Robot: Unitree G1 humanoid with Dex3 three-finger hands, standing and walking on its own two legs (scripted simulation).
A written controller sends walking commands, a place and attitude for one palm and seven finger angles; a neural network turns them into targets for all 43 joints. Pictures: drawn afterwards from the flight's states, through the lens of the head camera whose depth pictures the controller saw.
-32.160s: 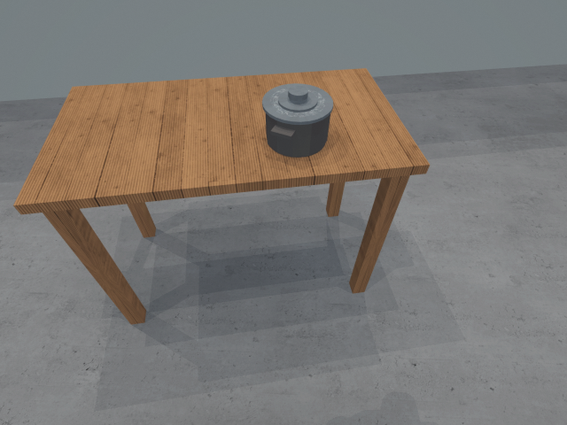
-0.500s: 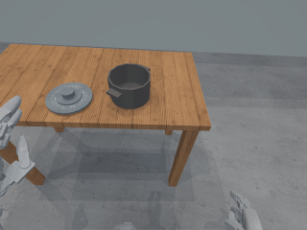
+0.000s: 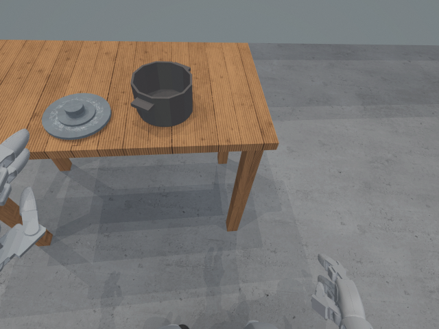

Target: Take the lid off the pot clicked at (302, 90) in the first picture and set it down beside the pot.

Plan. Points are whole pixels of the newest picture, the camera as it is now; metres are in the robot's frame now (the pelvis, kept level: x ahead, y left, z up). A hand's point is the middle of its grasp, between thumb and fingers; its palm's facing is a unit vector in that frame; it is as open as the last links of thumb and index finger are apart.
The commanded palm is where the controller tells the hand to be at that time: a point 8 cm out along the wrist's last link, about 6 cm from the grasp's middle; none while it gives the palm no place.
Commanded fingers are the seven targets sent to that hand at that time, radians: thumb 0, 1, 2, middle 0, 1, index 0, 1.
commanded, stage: step back with the hand held close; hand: left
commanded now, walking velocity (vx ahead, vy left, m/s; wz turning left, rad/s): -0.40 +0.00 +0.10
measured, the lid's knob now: (74, 107) +0.62 +0.40 -0.04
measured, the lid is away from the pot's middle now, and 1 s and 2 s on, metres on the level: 0.24 0.24 0.24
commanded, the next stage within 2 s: stop stepping back and stand still in 0.02 s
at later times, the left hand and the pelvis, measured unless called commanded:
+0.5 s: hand out of the picture +0.07 +0.23 +0.17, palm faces +0.40 -0.82 -0.40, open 7.4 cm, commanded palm +0.00 +0.27 +0.18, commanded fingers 0.00 0.90 0.90 -0.20 -0.30 -0.20 -0.30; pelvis -0.12 -0.02 -0.01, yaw +3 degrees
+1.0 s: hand out of the picture +0.06 +0.27 +0.08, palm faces +0.34 -0.81 -0.47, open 7.4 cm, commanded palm none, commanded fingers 0.00 0.90 0.90 -0.20 -0.30 -0.20 -0.30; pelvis -0.13 +0.01 -0.02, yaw +7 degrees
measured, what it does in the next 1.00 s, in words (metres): walks backwards: right foot, then left foot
